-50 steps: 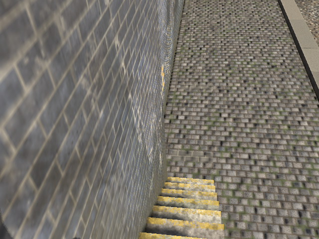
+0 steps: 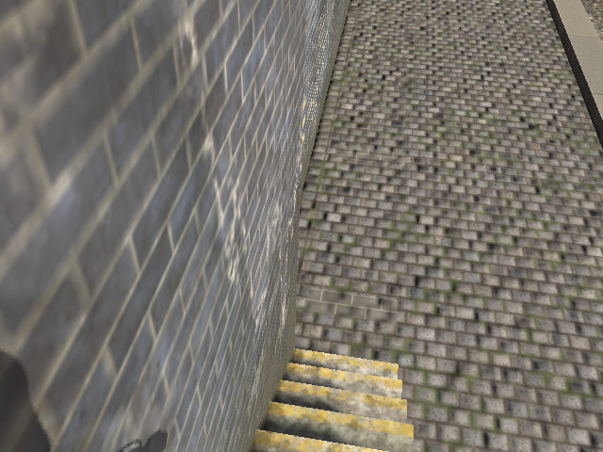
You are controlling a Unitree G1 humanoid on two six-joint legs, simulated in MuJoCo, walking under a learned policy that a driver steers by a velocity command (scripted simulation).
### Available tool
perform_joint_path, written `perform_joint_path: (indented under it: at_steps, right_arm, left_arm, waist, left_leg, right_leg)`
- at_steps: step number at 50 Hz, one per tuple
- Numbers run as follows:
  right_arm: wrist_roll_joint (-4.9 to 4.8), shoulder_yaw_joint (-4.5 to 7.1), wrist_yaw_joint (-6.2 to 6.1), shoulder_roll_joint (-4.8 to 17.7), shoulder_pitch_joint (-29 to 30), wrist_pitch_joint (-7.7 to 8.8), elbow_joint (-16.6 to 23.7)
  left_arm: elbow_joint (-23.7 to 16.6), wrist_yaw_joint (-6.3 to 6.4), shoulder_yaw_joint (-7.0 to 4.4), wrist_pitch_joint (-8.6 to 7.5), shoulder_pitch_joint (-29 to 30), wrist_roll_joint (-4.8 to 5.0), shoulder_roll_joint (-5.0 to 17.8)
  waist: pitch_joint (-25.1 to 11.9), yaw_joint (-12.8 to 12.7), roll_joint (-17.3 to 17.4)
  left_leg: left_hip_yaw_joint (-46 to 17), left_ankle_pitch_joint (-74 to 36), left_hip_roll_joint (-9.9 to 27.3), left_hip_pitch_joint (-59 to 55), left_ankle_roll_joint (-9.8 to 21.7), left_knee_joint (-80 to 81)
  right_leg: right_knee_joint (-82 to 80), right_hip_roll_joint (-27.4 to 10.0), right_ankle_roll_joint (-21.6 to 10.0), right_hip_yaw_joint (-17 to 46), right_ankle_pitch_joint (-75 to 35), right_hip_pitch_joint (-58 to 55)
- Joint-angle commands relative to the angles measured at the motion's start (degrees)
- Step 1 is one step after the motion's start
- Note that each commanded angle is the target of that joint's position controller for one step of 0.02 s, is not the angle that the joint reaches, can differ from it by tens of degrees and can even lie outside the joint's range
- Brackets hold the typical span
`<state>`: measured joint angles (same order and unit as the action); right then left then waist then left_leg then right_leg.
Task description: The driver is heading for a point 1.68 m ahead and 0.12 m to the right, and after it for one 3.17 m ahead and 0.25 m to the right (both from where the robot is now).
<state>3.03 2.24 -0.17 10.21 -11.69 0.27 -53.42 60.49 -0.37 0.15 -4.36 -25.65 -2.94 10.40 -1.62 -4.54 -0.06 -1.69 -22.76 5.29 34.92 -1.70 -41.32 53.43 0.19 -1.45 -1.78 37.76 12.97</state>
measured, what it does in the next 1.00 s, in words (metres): goes down: left foot 0.20 m lower, then right foot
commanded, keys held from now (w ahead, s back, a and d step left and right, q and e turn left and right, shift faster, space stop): w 1.00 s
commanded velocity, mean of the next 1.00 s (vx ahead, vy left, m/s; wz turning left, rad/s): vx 0.10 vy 0.00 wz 0.00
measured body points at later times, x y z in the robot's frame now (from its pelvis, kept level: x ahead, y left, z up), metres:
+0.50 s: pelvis +0.17 +0.07 -0.20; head +0.17 +0.08 +0.25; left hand +0.14 +0.26 -0.36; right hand +0.31 -0.14 -0.31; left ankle +0.16 +0.17 -0.88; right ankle +0.19 -0.05 -0.89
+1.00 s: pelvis +0.16 +0.02 -0.16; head +0.17 +0.03 +0.29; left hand +0.30 +0.23 -0.29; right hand +0.25 -0.19 -0.29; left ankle +0.16 +0.18 -0.88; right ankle +0.19 -0.06 -0.88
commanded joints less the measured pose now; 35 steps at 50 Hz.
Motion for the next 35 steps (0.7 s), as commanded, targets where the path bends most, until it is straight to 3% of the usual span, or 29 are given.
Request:
perform_joint_path:
  at_steps: [1,3,4,5,6,7,8,9,10,11,12,13,14,15,16,17,18,19,20,21,22,23,24,26,27,28,29,32,35]
  right_arm:
    - [8.94,-2.81,9.56,0.4,-1.2,0.60,4.4]
    - [5.67,-3.68,10.44,1.4,7.0,0.05,9.1]
    - [4.78,-3.55,9.40,2.9,7.1,-0.17,9.1]
    - [3.48,-2.43,8.81,5.6,-0.2,0.28,7.1]
    - [4.47,0.04,7.30,11.1,-22.4,2.00,0.9]
    - [4.55,2.19,7.56,15.3,-28.4,3.07,1.7]
    - [6.32,2.21,8.36,20.0,-34.1,3.29,0.5]
    - [7.50,2.79,9.53,21.3,-37.4,3.97,0.8]
    - [3.04,1.88,10.87,20.6,-18.0,4.76,8.3]
    - [0.83,-0.51,11.81,14.4,-6.3,6.62,10.7]
    - [-0.24,0.13,12.31,15.3,-2.0,7.51,13.0]
    - [1.08,-1.36,8.76,8.4,2.2,7.68,14.4]
    - [-0.07,-2.63,7.45,6.9,-0.1,8.06,12.7]
    - [-1.24,-2.59,6.82,7.0,-1.1,8.77,14.0]
    - [-2.59,-2.48,6.32,8.6,0.6,8.92,13.1]
    - [0.49,-1.62,5.78,12.0,1.7,8.85,11.0]
    - [-0.17,-2.37,5.98,10.5,5.2,9.58,12.3]
    - [0.36,-2.92,6.58,8.9,4.5,9.89,12.0]
    - [-0.27,-3.75,7.48,5.9,2.3,9.81,11.6]
    - [-2.11,-4.37,8.70,4.5,2.9,9.00,11.5]
    - [-3.52,-4.40,9.18,2.3,-0.9,7.62,11.9]
    - [-4.08,-2.40,8.32,5.2,-10.4,6.79,12.4]
    - [-3.55,-1.26,7.91,8.6,-11.2,5.87,11.2]
    - [-0.38,-0.46,7.38,9.1,-4.6,5.56,13.7]
    - [-0.48,-1.24,7.44,7.5,-1.8,5.73,14.1]
    - [-1.72,-1.28,7.45,6.9,-0.5,6.06,14.0]
    - [-2.33,-1.64,7.59,6.6,-2.1,5.79,13.2]
    - [-0.86,-2.22,8.23,5.8,-0.5,3.99,13.3]
    - [-1.24,-2.70,9.16,4.7,-1.4,2.73,12.4]
  left_arm:
    - [0.1,1.30,-1.62,-2.37,-5.4,-1.14,11.5]
    - [1.8,2.85,-0.53,-1.89,-10.0,-1.19,9.3]
    - [2.0,3.01,-0.72,-0.95,-9.3,0.33,11.7]
    - [0.4,1.88,0.07,0.25,-8.4,-0.15,10.6]
    - [-0.9,-2.07,1.41,0.89,-7.1,-6.00,9.8]
    - [-1.0,-5.47,-0.11,0.60,-8.2,-2.98,11.4]
    - [-4.0,-5.90,-1.16,-1.17,-10.3,0.21,9.8]
    - [-10.2,-5.32,-0.15,-3.19,-7.4,1.90,8.9]
    - [-20.9,-4.14,2.64,-5.04,5.3,3.04,8.4]
    - [-25.2,-2.02,4.31,-5.03,18.5,4.24,6.9]
    - [-24.6,-1.71,5.72,-5.47,11.0,5.86,5.4]
    - [-22.4,-1.10,5.94,-4.06,2.8,6.49,4.2]
    - [-19.9,-2.68,6.63,-2.52,-0.7,5.86,1.5]
    - [-12.3,-3.50,3.75,0.02,-13.4,4.28,5.4]
    - [-11.0,-6.02,3.06,0.98,-14.6,0.60,1.8]
    - [-10.8,-7.67,3.06,0.80,-13.6,-2.13,-0.3]
    - [-10.7,-7.06,2.09,-0.47,-11.5,0.41,0.8]
    - [-12.7,-6.11,2.04,-1.69,-9.1,1.61,2.0]
    - [-13.7,-5.27,2.25,-2.36,-8.2,3.02,1.9]
    - [-14.5,-4.81,2.91,-2.57,-8.2,4.16,0.9]
    - [-16.6,-4.34,4.20,-2.59,-1.5,5.91,1.7]
    - [-19.6,-4.05,4.45,-2.41,7.6,6.19,6.0]
    - [-20.2,-3.65,5.01,-2.44,7.9,4.52,4.2]
    - [-19.2,-2.99,5.25,-3.09,12.2,3.33,4.7]
    - [-19.0,-3.17,5.82,-3.34,12.7,3.10,3.1]
    - [-17.7,-3.02,5.70,-3.22,13.7,3.13,3.2]
    - [-16.2,-3.00,5.55,-3.20,11.9,2.53,2.8]
    - [-12.7,-2.32,5.47,-3.70,11.5,1.91,4.3]
    - [-11.6,-1.97,5.21,-3.62,11.7,1.79,4.8]
  waist:
    - [14.1,0.0,-5.2]
    - [12.4,-3.6,-3.6]
    - [12.1,-2.8,0.6]
    - [8.1,0.5,4.3]
    - [0.5,7.8,5.9]
    - [-8.4,12.7,13.0]
    - [-16.4,8.6,17.4]
    - [-19.4,8.9,16.0]
    - [-16.3,6.2,10.1]
    - [-5.9,3.8,1.3]
    - [-4.9,-0.5,4.9]
    - [-0.3,-1.8,2.4]
    - [3.9,-3.6,6.2]
    - [7.8,-4.0,-2.3]
    - [12.1,-6.0,2.2]
    - [11.2,-7.4,2.2]
    - [7.9,-6.9,2.6]
    - [4.4,-6.0,1.3]
    - [1.9,-4.8,1.6]
    - [0.0,-5.4,1.5]
    - [-1.1,-0.7,-4.2]
    - [1.0,7.4,-11.9]
    - [2.1,5.7,-6.3]
    - [3.4,4.9,-6.0]
    - [3.4,3.5,-3.8]
    - [3.5,3.2,-2.6]
    - [0.2,2.0,-1.9]
    - [-4.1,1.9,-0.4]
    - [-5.0,2.1,0.9]
  left_leg:
    - [2.3,-4.9,-1.3,-6.1,4.4,5.3]
    - [2.0,-0.9,0.2,-7.0,2.5,20.7]
    - [2.6,-3.5,1.4,-8.7,1.2,31.1]
    - [5.6,-4.9,1.1,-20.4,1.0,34.8]
    - [5.2,-9.1,2.4,-45.4,2.4,19.7]
    - [3.4,14.6,0.4,-54.5,5.9,9.2]
    - [-3.8,-18.2,6.8,-64.1,6.6,-4.3]
    - [-15.0,-21.9,14.9,-67.5,13.4,-0.6]
    - [-27.2,-15.5,23.6,-63.6,24.0,6.2]
    - [-20.8,-11.1,20.5,-44.6,18.0,9.5]
    - [-19.9,-25.7,23.5,-31.3,20.8,9.7]
    - [-11.7,-1.7,19.3,-17.6,19.2,11.3]
    - [-8.0,17.0,13.5,-5.7,15.8,12.9]
    - [-2.3,46.2,5.2,12.9,12.2,12.7]
    - [2.0,54.7,0.7,21.4,8.7,13.3]
    - [0.8,53.2,1.8,32.0,7.8,10.6]
    - [1.6,38.8,3.7,24.2,7.5,7.1]
    - [0.1,29.5,6.1,13.3,7.7,4.4]
    - [-3.7,20.3,8.4,2.0,7.3,1.7]
    - [-7.6,15.4,8.9,-6.1,5.9,0.5]
    - [-6.2,19.5,5.4,-13.1,2.7,1.4]
    - [-0.8,37.3,2.1,-17.1,-0.1,3.5]
    - [-1.8,44.8,2.3,-17.0,-0.2,5.2]
    - [0.1,33.9,2.3,-15.3,0.6,7.0]
    - [1.2,30.5,2.1,-16.0,0.3,7.9]
    - [1.4,21.2,2.1,-15.7,0.5,7.9]
    - [1.4,16.6,2.5,-17.3,0.4,7.7]
    - [3.6,15.4,2.1,-22.5,-0.8,8.0]
    - [3.1,19.9,3.1,-24.3,-1.5,8.5]
  right_leg:
    - [-4.3,-10.4,-10.2,11.0,7.3,19.3]
    - [-0.5,-9.9,-9.4,15.5,11.7,13.0]
    - [5.1,-9.4,-8.3,16.5,15.0,10.0]
    - [16.0,-6.0,-7.2,14.3,15.0,13.4]
    - [36.3,-2.0,-0.4,10.0,9.0,24.7]
    - [58.9,4.8,0.8,9.8,5.5,35.3]
    - [72.4,7.8,1.9,9.1,8.6,43.7]
    - [78.7,7.2,4.0,8.9,8.3,51.9]
    - [74.9,2.2,7.4,7.0,11.5,63.5]
    - [69.6,-4.7,9.9,6.1,11.1,60.3]
    - [62.1,-8.6,13.4,10.0,13.9,50.3]
    - [39.1,-11.4,14.0,13.4,1.4,46.0]
    - [36.9,-9.6,14.9,11.1,-6.8,37.4]
    - [25.7,-8.4,14.3,8.3,-32.6,22.8]
    - [15.5,-7.1,13.2,3.9,-36.3,12.1]
    - [28.1,-5.6,11.6,1.5,-47.0,-1.5]
    - [28.8,-4.6,10.4,1.9,-39.7,0.4]
    - [22.1,-5.1,10.2,2.6,-34.2,3.5]
    - [12.6,-7.6,10.7,4.8,-34.8,6.3]
    - [2.4,-9.3,11.3,6.0,-37.1,6.7]
    - [-8.8,-9.9,9.3,8.6,-43.0,8.6]
    - [-15.5,-9.0,6.2,11.8,-41.9,14.2]
    - [-17.2,-7.8,7.4,10.8,-35.6,12.3]
    - [-15.9,-6.2,5.0,10.1,-38.5,9.9]
    - [-15.6,-6.4,3.9,10.5,-41.0,9.3]
    - [-14.1,-6.6,3.9,10.3,-48.6,6.8]
    - [-14.2,-6.3,4.3,9.9,-51.5,2.9]
    - [-16.6,-4.8,4.6,9.9,-50.1,1.5]
    - [-18.8,-4.5,5.6,10.5,-45.7,1.6]
Keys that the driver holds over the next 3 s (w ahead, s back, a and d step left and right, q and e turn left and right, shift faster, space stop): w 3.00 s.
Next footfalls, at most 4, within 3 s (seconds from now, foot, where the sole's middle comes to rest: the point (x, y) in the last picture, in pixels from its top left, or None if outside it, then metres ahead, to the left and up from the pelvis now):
0.14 left None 0.20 0.18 -0.92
0.42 right None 0.23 -0.06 -0.92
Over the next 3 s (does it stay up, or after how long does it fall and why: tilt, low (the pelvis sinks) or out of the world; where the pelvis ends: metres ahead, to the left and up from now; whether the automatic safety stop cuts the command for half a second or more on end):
stays up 0.17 0.00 -0.16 its command is cut before an obstacle after 0.2 s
